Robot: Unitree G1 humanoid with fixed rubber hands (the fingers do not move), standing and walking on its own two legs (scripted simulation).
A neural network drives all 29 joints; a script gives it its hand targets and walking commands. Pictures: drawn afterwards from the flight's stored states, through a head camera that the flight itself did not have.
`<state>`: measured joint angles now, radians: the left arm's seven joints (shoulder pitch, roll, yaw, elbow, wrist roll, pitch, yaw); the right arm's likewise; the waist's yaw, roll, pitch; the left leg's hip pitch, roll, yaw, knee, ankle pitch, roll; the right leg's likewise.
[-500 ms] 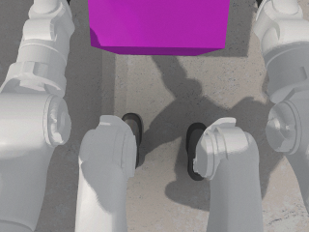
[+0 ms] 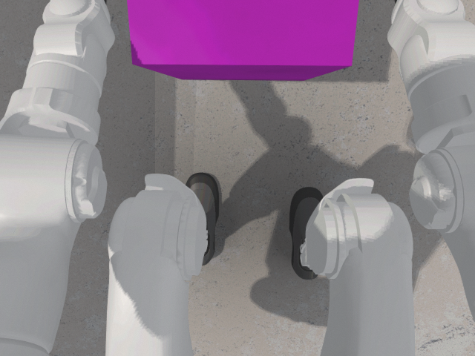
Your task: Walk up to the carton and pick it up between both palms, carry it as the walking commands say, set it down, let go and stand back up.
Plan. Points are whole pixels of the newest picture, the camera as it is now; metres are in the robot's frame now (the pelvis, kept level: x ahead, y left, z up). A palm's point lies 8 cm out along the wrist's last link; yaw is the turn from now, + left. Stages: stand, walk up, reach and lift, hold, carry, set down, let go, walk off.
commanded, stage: reach and lift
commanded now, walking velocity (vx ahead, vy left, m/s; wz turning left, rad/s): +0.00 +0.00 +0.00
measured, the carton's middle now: out of the picture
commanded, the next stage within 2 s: none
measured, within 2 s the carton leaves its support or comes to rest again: leaves its support in 1.24 s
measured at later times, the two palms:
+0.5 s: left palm out of the picture +0.55 +0.21 -0.17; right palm out of the picture +0.56 -0.12 -0.17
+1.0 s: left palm out of the picture +0.55 +0.20 -0.17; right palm out of the picture +0.56 -0.12 -0.17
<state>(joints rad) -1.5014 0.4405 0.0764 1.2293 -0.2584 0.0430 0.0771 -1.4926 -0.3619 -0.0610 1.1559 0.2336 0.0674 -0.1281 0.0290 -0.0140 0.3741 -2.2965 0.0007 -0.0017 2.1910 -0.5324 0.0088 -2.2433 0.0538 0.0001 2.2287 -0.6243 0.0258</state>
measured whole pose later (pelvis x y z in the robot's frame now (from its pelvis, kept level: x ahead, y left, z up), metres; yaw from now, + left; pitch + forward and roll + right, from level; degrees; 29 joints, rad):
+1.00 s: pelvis +0.00 +0.00 -0.01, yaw +0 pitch +35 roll +0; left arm -1.48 0.36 0.22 1.09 -0.10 0.18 0.02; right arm -1.47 -0.23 -0.28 1.00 0.02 0.19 -0.08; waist 0.04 -0.02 0.41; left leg -2.27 -0.01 0.00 2.23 -0.56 0.00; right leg -2.23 0.08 0.01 2.27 -0.64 0.03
